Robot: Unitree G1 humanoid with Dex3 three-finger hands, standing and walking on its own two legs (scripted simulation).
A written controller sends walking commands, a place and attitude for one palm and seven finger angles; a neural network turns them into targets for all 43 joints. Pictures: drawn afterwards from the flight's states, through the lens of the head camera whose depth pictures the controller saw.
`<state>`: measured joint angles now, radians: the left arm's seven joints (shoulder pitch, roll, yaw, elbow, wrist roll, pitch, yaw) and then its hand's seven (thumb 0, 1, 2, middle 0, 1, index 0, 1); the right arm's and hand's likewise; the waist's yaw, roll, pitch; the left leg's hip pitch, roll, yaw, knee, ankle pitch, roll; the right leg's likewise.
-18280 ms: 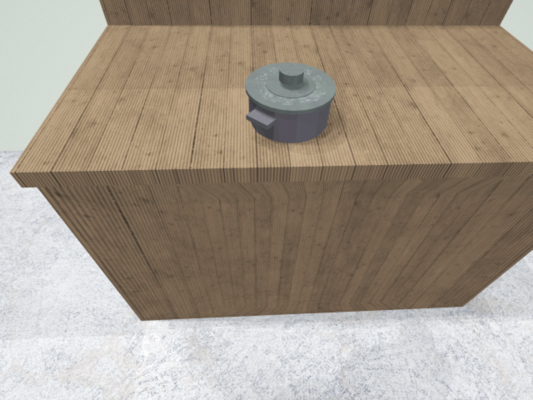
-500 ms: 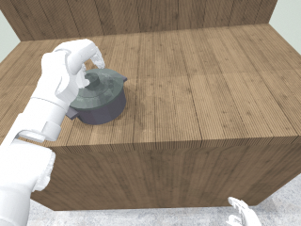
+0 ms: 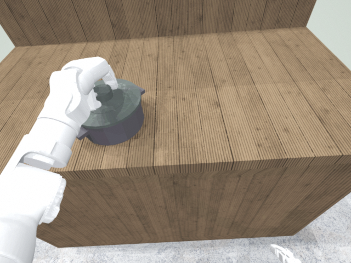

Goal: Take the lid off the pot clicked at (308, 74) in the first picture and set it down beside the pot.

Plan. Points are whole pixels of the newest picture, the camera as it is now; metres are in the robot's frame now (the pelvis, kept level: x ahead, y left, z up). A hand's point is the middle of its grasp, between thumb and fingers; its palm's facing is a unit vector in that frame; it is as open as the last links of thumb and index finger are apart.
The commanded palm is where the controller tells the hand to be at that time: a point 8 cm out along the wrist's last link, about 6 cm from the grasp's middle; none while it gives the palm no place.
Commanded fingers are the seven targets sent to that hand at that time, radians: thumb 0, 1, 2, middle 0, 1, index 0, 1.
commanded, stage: lower the open fingers around the knob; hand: left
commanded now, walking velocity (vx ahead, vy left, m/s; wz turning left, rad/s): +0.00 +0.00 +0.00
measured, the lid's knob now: (102, 93) +0.48 +0.18 +0.15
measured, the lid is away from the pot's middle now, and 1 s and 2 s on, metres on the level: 0.00 0.00 0.00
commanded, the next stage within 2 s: close the fingers and squeeze the knob in 0.20 s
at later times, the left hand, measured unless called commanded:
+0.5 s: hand (96, 97) +0.44 +0.17 +0.17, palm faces -0.30 -0.08 -0.95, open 9.9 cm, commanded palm +0.42 +0.18 +0.23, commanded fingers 0.00 -0.07 1.14 -0.62 -0.67 -0.62 -0.67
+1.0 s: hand (98, 95) +0.44 +0.17 +0.17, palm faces -0.30 -0.10 -0.95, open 8.0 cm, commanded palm +0.42 +0.18 +0.23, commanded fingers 0.00 0.24 0.95 -0.70 -0.96 -0.70 -0.96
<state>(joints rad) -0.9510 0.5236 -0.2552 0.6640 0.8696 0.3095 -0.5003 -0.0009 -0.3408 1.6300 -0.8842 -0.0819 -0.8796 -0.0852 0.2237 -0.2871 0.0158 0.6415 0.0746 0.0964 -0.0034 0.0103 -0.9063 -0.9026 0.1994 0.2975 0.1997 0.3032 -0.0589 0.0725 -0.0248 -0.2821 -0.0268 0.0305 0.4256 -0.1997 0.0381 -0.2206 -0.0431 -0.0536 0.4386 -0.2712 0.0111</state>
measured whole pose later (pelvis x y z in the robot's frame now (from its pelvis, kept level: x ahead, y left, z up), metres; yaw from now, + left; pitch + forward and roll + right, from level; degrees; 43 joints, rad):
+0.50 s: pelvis +0.00 +0.00 +0.00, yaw +0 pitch +3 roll +0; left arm -0.91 0.51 -0.25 0.62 0.86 0.30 -0.49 0.00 -0.20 1.32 -0.72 -0.37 -0.72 -0.37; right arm 0.19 -0.28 0.02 0.63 0.07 0.09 0.00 0.01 -0.91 -0.90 0.20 0.30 0.20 0.30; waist -0.05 0.08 -0.03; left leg -0.27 -0.03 0.03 0.42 -0.20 0.04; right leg -0.21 -0.04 -0.06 0.44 -0.27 0.01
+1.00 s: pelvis +0.00 -0.01 +0.00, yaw +0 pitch +3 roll +0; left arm -0.92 0.52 -0.24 0.64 0.85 0.30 -0.49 0.00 0.12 1.05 -0.65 -0.86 -0.66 -0.88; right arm 0.20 -0.29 0.02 0.65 0.07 0.10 -0.01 0.01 -0.91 -0.90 0.20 0.30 0.20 0.30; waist -0.05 0.08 -0.02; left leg -0.27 -0.02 0.02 0.42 -0.20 0.03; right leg -0.20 -0.04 -0.06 0.43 -0.28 0.00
